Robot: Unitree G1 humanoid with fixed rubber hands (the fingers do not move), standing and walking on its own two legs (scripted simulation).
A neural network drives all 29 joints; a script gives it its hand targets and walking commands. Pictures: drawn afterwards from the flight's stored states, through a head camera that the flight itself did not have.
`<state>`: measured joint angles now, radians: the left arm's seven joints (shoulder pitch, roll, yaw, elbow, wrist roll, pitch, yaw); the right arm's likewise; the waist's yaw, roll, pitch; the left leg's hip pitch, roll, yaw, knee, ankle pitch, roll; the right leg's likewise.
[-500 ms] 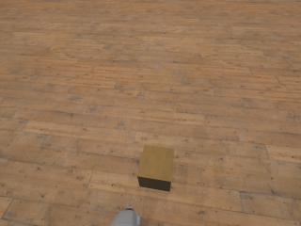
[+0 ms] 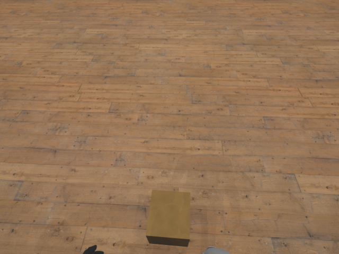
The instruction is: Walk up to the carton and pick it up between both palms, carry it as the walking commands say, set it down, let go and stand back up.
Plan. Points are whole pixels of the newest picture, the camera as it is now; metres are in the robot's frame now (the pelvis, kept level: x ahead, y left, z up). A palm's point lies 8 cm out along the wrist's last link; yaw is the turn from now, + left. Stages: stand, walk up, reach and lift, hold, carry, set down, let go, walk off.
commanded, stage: walk up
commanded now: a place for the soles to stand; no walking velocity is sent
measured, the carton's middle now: (169, 218) +0.39 +0.03 -0.66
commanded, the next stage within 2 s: reach and lift in 1.38 s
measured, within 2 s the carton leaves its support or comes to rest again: neither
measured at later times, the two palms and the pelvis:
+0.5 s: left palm out of the picture +0.03 +0.25 -0.12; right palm out of the picture +0.07 -0.24 -0.12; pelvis +0.01 +0.00 +0.02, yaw +1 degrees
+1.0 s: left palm out of the picture +0.03 +0.25 -0.12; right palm out of the picture +0.00 -0.24 -0.13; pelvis -0.01 +0.01 +0.01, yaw +0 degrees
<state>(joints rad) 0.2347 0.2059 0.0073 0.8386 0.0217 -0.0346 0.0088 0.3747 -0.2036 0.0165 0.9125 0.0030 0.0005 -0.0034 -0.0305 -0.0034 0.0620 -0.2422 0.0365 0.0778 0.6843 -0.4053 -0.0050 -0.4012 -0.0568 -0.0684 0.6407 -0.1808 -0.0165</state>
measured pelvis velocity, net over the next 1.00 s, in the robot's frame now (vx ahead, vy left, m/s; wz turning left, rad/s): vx -0.01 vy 0.01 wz -0.01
